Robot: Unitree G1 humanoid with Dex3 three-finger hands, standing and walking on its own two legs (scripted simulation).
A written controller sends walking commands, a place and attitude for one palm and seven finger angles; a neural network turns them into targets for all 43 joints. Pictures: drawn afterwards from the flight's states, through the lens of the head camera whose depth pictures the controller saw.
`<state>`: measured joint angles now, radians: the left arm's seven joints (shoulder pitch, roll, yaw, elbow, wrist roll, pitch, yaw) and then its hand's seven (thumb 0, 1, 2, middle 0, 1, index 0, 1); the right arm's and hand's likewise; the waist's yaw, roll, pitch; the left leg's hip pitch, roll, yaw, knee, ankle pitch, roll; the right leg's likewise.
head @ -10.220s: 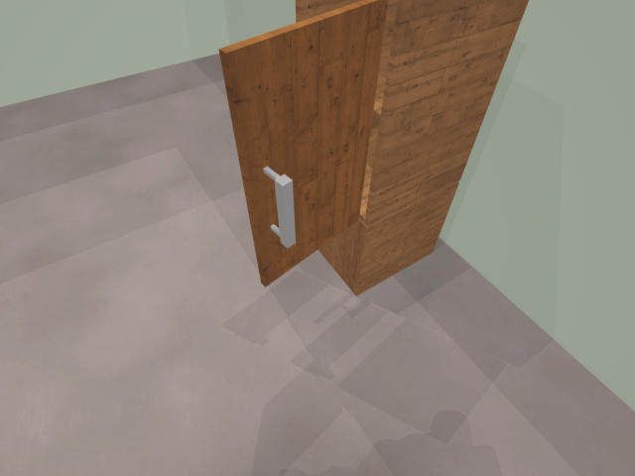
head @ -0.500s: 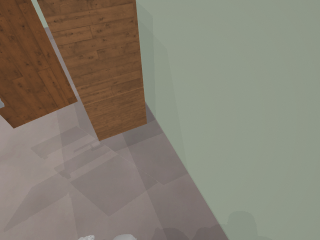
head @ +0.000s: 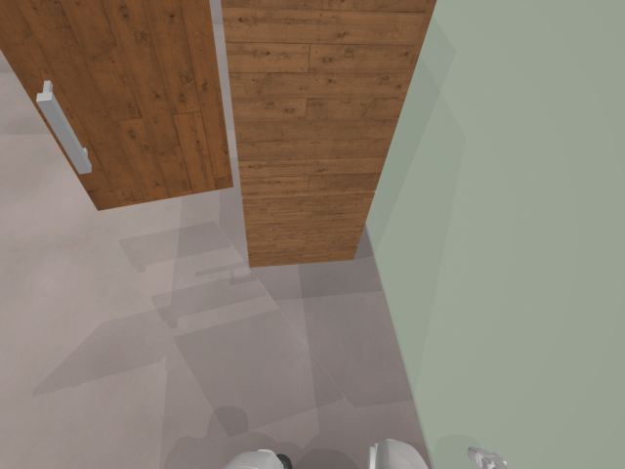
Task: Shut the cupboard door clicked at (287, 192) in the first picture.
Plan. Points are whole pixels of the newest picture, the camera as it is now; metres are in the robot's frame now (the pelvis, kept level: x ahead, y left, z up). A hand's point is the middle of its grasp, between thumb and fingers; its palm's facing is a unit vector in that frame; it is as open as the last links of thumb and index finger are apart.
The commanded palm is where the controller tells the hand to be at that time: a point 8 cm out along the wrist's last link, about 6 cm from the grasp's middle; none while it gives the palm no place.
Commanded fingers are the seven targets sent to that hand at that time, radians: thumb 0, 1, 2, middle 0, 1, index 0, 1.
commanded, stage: turn to face it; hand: left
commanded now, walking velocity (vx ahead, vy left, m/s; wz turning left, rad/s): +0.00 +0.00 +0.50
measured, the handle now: (67, 129) +0.66 +0.55 -0.06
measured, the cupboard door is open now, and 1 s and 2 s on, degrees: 100 100 100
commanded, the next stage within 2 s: take the last steps up to it in 0.52 s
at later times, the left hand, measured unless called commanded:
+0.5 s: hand (225, 452) +0.15 +0.13 -0.14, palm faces +0.16 -0.95 -0.26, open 7.4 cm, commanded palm none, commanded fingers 0.00 0.90 0.90 -0.20 -0.30 -0.20 -0.30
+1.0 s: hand out of the picture +0.01 +0.15 -0.17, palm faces +0.40 -0.89 -0.21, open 7.4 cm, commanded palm none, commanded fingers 0.00 0.90 0.90 -0.20 -0.30 -0.20 -0.30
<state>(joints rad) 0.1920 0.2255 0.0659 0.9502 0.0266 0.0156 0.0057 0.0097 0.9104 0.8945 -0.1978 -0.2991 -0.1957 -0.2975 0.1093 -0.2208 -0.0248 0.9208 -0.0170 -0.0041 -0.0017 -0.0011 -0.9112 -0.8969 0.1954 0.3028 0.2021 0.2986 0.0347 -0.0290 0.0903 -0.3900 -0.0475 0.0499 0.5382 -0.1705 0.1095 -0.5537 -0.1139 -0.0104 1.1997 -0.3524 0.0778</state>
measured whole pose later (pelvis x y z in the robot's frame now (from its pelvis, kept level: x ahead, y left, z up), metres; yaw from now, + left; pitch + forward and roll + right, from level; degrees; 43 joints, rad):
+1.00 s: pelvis +0.11 -0.03 +0.01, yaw +20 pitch -1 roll +1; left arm 0.32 0.25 0.05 1.06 0.03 0.03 -0.01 0.01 0.91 0.89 -0.20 -0.30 -0.20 -0.30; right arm 0.18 -0.18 -0.01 0.95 -0.02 -0.02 -0.01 0.00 -0.91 -0.90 0.20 0.30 0.20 0.30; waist 0.06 -0.06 0.06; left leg -0.16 -0.03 0.05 0.48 -0.30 0.05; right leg -0.43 -0.10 -0.07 1.08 -0.44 0.00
